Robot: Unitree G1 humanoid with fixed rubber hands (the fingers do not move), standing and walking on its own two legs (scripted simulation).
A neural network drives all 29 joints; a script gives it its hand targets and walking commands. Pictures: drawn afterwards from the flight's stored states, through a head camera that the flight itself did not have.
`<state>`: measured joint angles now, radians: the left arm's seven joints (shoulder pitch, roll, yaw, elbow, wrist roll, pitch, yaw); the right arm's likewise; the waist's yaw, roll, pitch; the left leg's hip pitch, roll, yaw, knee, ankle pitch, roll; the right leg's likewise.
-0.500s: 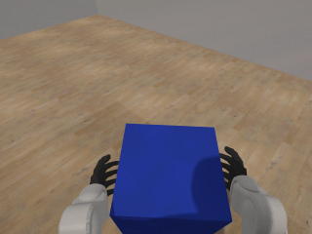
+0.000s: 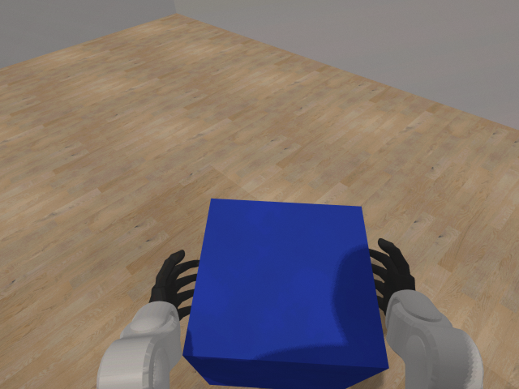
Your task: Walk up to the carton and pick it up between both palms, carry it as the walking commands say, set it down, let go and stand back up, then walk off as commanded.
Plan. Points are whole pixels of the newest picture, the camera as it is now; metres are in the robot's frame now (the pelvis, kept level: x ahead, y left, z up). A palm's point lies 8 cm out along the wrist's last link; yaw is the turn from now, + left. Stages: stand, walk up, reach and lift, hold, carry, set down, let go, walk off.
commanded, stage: carry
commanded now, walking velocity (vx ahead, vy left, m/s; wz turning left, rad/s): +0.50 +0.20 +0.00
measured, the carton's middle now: (278, 303) +0.27 +0.00 +0.02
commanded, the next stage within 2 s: none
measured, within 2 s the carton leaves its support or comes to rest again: neither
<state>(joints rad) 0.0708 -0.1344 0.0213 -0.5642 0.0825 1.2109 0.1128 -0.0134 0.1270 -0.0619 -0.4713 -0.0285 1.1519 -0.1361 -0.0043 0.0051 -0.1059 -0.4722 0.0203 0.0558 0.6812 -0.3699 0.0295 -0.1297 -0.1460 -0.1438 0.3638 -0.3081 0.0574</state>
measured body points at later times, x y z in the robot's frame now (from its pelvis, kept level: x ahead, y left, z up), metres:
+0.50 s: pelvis +0.37 +0.04 -0.01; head +0.37 +0.03 +0.44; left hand +0.61 +0.18 +0.07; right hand +0.62 -0.12 +0.07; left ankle +0.21 +0.15 -0.66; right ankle +0.34 -0.08 -0.74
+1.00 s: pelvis +0.72 +0.11 -0.01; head +0.73 +0.11 +0.44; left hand +0.97 +0.24 +0.06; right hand +0.97 -0.06 +0.07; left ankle +0.62 +0.20 -0.74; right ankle +0.76 -0.02 -0.73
